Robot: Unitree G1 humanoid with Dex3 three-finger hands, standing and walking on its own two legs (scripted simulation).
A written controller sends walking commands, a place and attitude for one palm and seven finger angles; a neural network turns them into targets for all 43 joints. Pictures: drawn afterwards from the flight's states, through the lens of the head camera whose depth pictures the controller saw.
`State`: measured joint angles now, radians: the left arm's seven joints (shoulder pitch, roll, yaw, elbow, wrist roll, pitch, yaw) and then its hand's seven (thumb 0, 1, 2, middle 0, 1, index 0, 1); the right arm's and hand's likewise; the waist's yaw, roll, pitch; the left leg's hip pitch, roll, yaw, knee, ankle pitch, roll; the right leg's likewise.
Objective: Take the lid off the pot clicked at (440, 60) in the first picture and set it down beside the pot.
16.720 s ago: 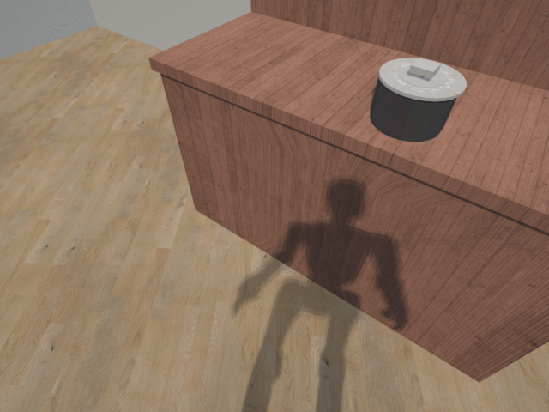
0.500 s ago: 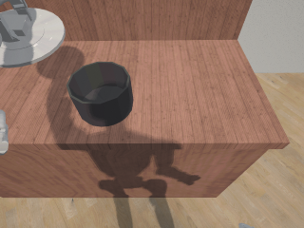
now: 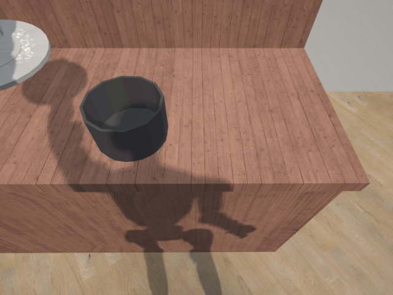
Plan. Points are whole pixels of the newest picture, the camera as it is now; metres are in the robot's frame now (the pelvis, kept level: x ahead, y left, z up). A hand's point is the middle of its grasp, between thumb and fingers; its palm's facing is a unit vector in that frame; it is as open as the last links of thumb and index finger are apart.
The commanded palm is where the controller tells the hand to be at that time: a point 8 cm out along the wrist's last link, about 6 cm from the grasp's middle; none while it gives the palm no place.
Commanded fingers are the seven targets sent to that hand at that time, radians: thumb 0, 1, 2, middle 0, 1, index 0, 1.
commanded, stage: move the lid sideways beside the pot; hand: left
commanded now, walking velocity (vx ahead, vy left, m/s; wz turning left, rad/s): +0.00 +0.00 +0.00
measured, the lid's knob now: out of the picture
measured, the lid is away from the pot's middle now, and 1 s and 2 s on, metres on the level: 0.19 0.22 0.20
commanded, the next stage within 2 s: lower the lid onto the table in 0.42 s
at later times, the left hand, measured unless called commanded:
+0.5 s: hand out of the picture +0.45 +0.37 +0.28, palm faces -0.22 -0.09 -0.97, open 8.7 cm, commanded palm +0.47 +0.36 +0.36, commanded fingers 0.00 0.52 1.11 -0.83 -1.02 -0.75 -0.97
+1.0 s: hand out of the picture +0.46 +0.36 +0.25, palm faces -0.27 -0.18 -0.95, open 8.7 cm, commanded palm +0.48 +0.37 +0.33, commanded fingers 0.00 0.52 1.11 -0.83 -1.02 -0.75 -0.97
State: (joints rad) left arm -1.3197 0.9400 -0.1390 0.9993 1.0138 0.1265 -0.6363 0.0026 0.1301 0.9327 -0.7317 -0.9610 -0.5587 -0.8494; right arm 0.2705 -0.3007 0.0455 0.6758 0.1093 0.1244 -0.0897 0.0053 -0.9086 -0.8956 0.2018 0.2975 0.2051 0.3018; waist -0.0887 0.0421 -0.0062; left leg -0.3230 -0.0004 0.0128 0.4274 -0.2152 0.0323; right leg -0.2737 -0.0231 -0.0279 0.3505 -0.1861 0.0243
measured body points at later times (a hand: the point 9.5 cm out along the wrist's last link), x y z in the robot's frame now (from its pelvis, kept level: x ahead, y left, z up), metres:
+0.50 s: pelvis +0.01 +0.01 +0.00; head +0.08 +0.00 +0.44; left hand +0.46 +0.37 +0.34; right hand +0.06 -0.27 -0.13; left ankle +0.00 +0.10 -0.74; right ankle -0.01 -0.14 -0.74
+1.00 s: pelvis +0.01 +0.00 +0.00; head +0.07 +0.00 +0.44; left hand +0.47 +0.37 +0.30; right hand +0.04 -0.27 -0.12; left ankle +0.00 +0.10 -0.74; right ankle -0.01 -0.14 -0.74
